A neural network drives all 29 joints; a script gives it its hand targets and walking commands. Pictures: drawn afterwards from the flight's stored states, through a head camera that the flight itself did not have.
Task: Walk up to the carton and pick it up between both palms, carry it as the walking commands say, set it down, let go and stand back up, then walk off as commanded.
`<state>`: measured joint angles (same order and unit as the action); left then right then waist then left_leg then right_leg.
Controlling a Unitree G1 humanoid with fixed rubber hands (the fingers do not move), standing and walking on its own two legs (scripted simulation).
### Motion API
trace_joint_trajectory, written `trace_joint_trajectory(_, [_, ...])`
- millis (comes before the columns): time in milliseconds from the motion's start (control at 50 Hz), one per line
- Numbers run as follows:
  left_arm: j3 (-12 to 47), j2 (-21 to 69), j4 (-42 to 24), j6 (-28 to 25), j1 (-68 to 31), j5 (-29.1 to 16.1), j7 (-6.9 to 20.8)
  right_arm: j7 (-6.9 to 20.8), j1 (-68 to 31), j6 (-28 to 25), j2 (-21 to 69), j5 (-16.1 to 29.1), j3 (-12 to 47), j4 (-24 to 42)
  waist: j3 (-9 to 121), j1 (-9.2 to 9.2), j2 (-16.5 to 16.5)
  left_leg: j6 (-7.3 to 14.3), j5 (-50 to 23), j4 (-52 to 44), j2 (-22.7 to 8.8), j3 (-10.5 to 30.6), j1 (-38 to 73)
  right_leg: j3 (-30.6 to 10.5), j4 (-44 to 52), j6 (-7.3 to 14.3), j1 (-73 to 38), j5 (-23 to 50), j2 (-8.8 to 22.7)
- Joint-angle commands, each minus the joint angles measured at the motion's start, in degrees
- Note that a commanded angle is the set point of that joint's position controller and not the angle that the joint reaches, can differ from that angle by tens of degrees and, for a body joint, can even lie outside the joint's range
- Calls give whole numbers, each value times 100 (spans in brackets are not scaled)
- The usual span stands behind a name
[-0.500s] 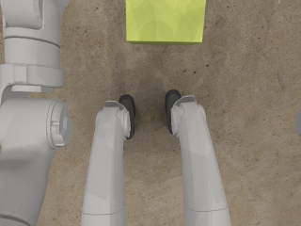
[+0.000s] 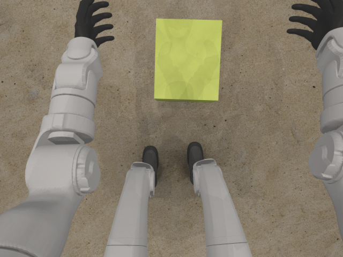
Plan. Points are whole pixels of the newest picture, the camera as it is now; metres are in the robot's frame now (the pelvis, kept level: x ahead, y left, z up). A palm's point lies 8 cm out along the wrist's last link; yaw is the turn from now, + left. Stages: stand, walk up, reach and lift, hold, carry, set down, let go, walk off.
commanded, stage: let go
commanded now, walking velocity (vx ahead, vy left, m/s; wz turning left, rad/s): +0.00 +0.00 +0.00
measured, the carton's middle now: (186, 64) +0.58 -0.06 -0.59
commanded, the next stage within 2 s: stand in 1.18 s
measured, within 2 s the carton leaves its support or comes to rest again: neither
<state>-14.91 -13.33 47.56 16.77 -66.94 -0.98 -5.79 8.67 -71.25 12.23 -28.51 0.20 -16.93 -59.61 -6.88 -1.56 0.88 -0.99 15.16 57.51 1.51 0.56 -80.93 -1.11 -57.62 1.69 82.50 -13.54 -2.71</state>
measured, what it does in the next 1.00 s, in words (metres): rises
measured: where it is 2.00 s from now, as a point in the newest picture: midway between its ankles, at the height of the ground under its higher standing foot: (173, 173)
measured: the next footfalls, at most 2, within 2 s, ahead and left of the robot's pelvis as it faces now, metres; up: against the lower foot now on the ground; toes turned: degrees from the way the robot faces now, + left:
none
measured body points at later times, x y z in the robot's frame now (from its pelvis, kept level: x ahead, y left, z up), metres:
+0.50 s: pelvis +0.09 +0.02 +0.07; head +0.27 +0.03 +0.48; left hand +0.41 +0.23 -0.04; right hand +0.40 -0.24 -0.02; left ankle +0.09 +0.12 -0.63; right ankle +0.10 -0.09 -0.63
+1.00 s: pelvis +0.09 +0.04 +0.10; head +0.10 +0.04 +0.55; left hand +0.26 +0.27 +0.02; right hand +0.24 -0.20 +0.02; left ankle +0.09 +0.12 -0.63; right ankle +0.10 -0.09 -0.63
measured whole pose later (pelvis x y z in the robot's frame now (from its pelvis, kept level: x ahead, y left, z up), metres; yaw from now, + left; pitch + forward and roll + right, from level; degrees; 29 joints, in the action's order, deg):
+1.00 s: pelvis +0.09 +0.04 +0.10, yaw -2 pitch -6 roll -1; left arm -0.7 -12.8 24.0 7.0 14.9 0.3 3.0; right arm 4.5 14.2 6.9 -11.1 -3.3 -2.3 -24.5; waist -7.4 0.3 1.3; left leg 2.7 16.5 27.9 1.9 -0.6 -6.0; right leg -3.9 -25.7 -0.6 6.7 -13.5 -1.8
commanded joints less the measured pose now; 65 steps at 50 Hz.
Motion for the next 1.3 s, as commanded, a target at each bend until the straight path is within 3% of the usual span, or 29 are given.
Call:
trace_joint_trajectory(0, [62, -610, -968, -358, -796, 81, 90, -19, -786, -315, -1143, -332, -300, 1132, 6357, -250, -240, -204, -192, -368, 125, -105, 2391, -119, 578, -115, -4116, 1249, 88])
trace_joint_trajectory(60, [288, -582, -1640, -488, 254, 145, 96, -78, 224, -366, -880, -192, 14, 2126, 7406, -174, -148, -223, -1446, -442, 161, -202, 3216, -69, 603, -114, -5188, 2651, 21])
trace_joint_trajectory(100, [280, -685, -1626, -538, -313, 34, 140, -105, -167, -342, -972, -206, -124, 2008, 6755, -191, -266, -189, -983, -422, 129, -96, 2483, -119, 552, -114, -4936, 2358, 68])
trace_joint_trajectory(160, [267, -796, -2142, -641, 1319, 207, 166, -186, 1462, -495, -725, -232, -82, 2816, 7658, -232, -501, -118, -1617, -650, 178, -69, 2777, -384, 616, -102, -6551, 3968, 110])
trace_joint_trajectory(180, [475, -580, -2535, -680, 1697, 167, 187, -216, 1821, -495, -552, -183, 16, 3058, 8024, -153, -272, -138, -1971, -667, 186, -112, 2768, -433, 500, -124, -7141, 4466, 120])
trace_joint_trajectory(200, [461, -569, -2345, -690, 1356, 105, 186, -210, 1547, -499, -436, -144, -16, 2733, 7117, -223, -533, -155, -1546, -627, 141, -110, 1844, -428, 464, -27, -6774, 4537, 175])
trace_joint_trajectory(260, [633, -502, -2831, -759, 3152, 192, 234, -225, 3280, -630, -226, -87, 13, 3746, 7508, -275, -603, -103, -2024, -1000, 223, -121, 2714, -452, 713, -88, -7862, 5244, 171])
trace_joint_trajectory(300, [564, -369, -2343, -798, 3338, 260, 300, -209, 3365, -644, 71, -44, 70, 3216, 6287, -142, -536, -159, -1337, -1192, 207, -87, 2164, -489, 835, -53, -7397, 4584, 212])
trace_joint_trajectory(360, [454, -430, -2399, -988, 4625, 484, 381, -186, 4669, -869, 583, 119, 275, 3555, 5600, 98, -220, -157, -1385, -1518, 234, -55, 2900, -497, 1320, -131, -7299, 4434, 259])
trace_joint_trajectory(380, [548, -546, -2170, -1076, 3421, 215, 399, -209, 3579, -893, 541, 196, 225, 3207, 4372, -67, -423, -128, -720, -1592, 161, 33, 2196, -432, 1338, -155, -6239, 3599, 298])
trace_joint_trajectory(400, [582, -109, -2295, -1128, 4820, 412, 456, -193, 4941, -981, 684, 163, 534, 3422, 5141, 162, -93, -110, -1671, -1631, 152, 103, 3732, -295, 1256, -270, -6679, 3842, 180])
trace_joint_trajectory(420, [615, -441, -2446, -1185, 4329, 316, 489, -221, 4676, -1035, 737, 183, 368, 3482, 5047, -72, -171, -187, -1592, -1526, 106, 130, 3401, -301, 1420, -189, -6586, 3892, 185])
trace_joint_trajectory(460, [796, -102, -2623, -1262, 5768, 414, 544, -207, 6137, -1134, 645, 54, 492, 3415, 5231, 46, 128, -232, -2193, -1760, 40, 183, 4769, -170, 1592, -141, -6877, 3721, 126])
trace_joint_trajectory(480, [746, -306, -2552, -1289, 5072, 331, 534, -195, 5555, -1159, 614, 106, 437, 3448, 4665, 13, 61, -246, -1861, -1764, 46, 163, 4427, -148, 1679, -152, -6313, 3281, 152])
trace_joint_trajectory(500, [879, -174, -2515, -1354, 6227, 366, 559, -255, 6734, -1241, 657, -48, 439, 3649, 4802, -85, 156, -217, -2391, -1971, 9, 269, 5283, -32, 1785, -119, -6720, 3442, 105])
trace_joint_trajectory(560, [971, -166, -2763, -1484, 6174, 160, 615, -321, 6771, -1317, 892, 24, 787, 3778, 3835, -30, -61, -183, -1899, -2148, -50, 321, 5856, -17, 2166, -177, -6277, 2345, 119])
trace_joint_trajectory(660, [1122, -317, -2954, -1610, 7005, 140, 647, -429, 7514, -1336, 1055, -8, 863, 3842, 2834, 31, 495, -251, -1992, -2753, -111, 340, 6749, -2, 2789, -106, -6536, 1604, 69])
trace_joint_trajectory(700, [1280, -336, -3141, -1627, 7756, 63, 699, -442, 8176, -1319, 912, -34, 1042, 4248, 2905, 65, 305, -188, -2229, -3068, -117, 302, 7314, -61, 3035, -115, -7277, 1962, 36])
trace_joint_trajectory(720, [1336, -355, -3070, -1630, 7046, -79, 694, -454, 7500, -1269, 944, -44, 991, 3971, 2276, 110, 163, -165, -1804, -3150, -183, 369, 6902, -12, 2944, -128, -6782, 1428, 26])
trace_joint_trajectory(760, [1193, -388, -2985, -1568, 7525, 18, 705, -438, 7973, -1190, 1003, -153, 1079, 3998, 1784, 214, 287, -179, -1262, -3450, -205, 278, 7011, 15, 3196, -63, -7236, 945, -7])
trace_joint_trajectory(780, [1311, -346, -2822, -1514, 7775, -72, 723, -446, 8054, -1117, 1016, -176, 1103, 4053, 1641, 115, -2, -162, -1273, -3575, -244, 305, 7213, 92, 3196, -84, -7174, 952, -59])
trace_joint_trajectory(900, [1346, -311, -2976, -1198, 7744, 85, 837, -502, 8164, -773, 1074, -274, 1240, 4162, -118, 186, 386, 51, 310, -4110, -378, 232, 6102, -16, 3250, -80, -8319, 332, -198])
trace_joint_trajectory(940, [1251, -455, -3109, -1152, 7638, 62, 873, -447, 8060, -658, 975, -370, 1214, 4361, -256, 133, 56, 179, 643, -4289, -445, 264, 5850, 108, 3165, -167, -8688, 250, -341])
trace_joint_trajectory(980, [1164, -349, -3308, -1105, 7663, 245, 910, -431, 8202, -653, 960, -443, 1157, 4297, -98, 152, 342, 143, 444, -4136, -445, 255, 5958, 68, 3111, -173, -8884, 418, -212])
trace_joint_trajectory(1040, [1160, -409, -3378, -1110, 7651, 203, 927, -402, 8026, -647, 904, -387, 1242, 4658, 162, 143, -128, 184, 233, -4029, -343, 160, 6495, 94, 3290, -208, -8946, 346, -222])
trace_joint_trajectory(1160, [1122, -460, -3410, -1059, 7629, 277, 928, -506, 7917, -480, 1077, -202, 1385, 4699, 211, 122, 175, 194, -110, -3864, -240, 161, 7017, 34, 3375, -237, -8712, 334, -141])
trace_joint_trajectory(1180, [971, -991, -2182, -1523, 8298, 270, 732, -733, 8496, -891, 934, -495, 1090, 3576, 1248, 306, -305, -85, 719, -3312, -387, -96, 7169, -812, 3997, -281, -7271, -596, 833])
trace_joint_trajectory(1220, [1039, -1212, -1872, -1794, 8226, 406, 572, -836, 8836, -1255, 713, -517, 1201, 3281, 514, 73, -793, -83, 743, -2972, -452, 106, 7340, -1436, 4604, -336, -5869, -2602, 983])
trace_joint_trajectory(1280, [1092, -988, -1458, -2058, 8160, 362, 591, -830, 8953, -1584, 692, -388, 1226, 2834, 1121, -6, -588, -40, 124, -3063, -695, 312, 7345, -1348, 4244, -204, -6065, -1381, 780])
